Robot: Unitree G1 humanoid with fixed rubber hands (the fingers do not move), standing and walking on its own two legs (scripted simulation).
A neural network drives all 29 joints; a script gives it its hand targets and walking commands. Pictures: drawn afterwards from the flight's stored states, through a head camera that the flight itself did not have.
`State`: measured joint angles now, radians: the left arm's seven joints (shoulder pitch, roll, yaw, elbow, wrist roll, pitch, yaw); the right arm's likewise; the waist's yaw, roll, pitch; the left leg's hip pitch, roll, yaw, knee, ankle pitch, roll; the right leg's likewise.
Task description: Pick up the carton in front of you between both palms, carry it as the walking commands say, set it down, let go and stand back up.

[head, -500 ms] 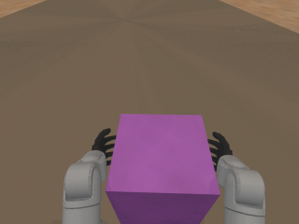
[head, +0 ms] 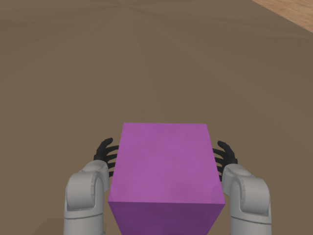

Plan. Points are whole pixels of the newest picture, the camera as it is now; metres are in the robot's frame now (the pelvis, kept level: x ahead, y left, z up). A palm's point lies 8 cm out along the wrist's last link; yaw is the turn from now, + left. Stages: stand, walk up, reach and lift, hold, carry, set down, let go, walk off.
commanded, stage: carry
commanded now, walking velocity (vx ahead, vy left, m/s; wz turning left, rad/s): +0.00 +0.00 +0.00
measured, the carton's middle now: (164, 184) +0.27 +0.00 +0.02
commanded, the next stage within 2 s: hold in 1.66 s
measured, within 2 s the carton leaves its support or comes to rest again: neither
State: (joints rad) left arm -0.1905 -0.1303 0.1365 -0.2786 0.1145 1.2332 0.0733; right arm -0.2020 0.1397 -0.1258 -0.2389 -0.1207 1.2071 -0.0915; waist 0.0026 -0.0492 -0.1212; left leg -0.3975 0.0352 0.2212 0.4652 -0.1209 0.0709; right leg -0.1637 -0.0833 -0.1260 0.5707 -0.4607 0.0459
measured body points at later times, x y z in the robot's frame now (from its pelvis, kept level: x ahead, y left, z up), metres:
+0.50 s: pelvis +0.04 -0.01 -0.01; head +0.01 -0.01 +0.44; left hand +0.31 +0.13 +0.08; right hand +0.31 -0.17 +0.08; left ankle +0.08 +0.09 -0.73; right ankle -0.07 -0.12 -0.73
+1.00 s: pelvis +0.00 -0.02 +0.00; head -0.04 -0.01 +0.45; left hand +0.27 +0.13 +0.08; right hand +0.26 -0.18 +0.08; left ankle +0.08 +0.09 -0.73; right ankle -0.07 -0.12 -0.73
